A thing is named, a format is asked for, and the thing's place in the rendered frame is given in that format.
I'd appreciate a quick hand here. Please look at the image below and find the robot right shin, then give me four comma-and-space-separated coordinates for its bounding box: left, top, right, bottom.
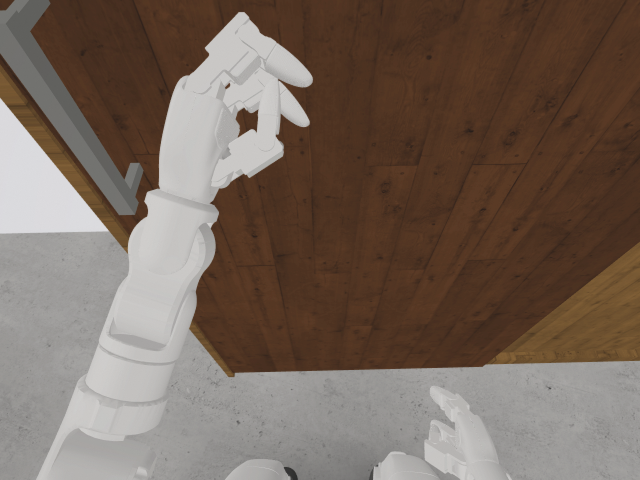
385, 451, 406, 459

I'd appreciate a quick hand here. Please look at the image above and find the left robot thigh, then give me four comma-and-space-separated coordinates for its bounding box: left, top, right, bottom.
225, 459, 291, 480

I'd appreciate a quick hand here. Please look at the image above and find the robot right hand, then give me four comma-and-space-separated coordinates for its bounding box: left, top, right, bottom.
424, 386, 499, 480

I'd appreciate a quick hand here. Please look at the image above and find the handle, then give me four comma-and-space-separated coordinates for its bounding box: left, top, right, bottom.
0, 0, 144, 215

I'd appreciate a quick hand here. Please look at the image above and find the robot left hand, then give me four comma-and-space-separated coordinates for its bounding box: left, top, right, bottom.
159, 12, 313, 203

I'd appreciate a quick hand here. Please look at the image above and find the left robot forearm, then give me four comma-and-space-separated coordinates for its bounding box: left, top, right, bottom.
36, 189, 219, 480

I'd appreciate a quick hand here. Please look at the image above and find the wardrobe door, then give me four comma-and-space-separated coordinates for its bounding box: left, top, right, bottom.
501, 242, 640, 353
0, 0, 640, 373

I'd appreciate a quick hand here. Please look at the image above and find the robot left upper arm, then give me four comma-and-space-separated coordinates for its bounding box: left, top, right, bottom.
45, 430, 157, 480

